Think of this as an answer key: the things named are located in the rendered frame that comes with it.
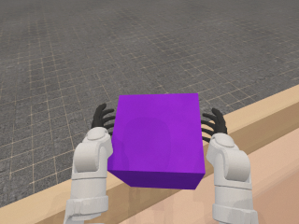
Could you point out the robot left forearm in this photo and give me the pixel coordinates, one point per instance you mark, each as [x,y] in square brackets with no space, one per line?
[88,195]

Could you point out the robot right forearm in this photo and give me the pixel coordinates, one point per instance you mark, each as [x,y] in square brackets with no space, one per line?
[232,178]

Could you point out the robot right hand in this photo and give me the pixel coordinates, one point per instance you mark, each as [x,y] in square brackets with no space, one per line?
[218,127]

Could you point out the carton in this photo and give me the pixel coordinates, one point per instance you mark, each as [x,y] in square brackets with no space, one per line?
[157,141]

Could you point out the robot left hand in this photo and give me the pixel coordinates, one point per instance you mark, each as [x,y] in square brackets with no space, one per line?
[99,121]

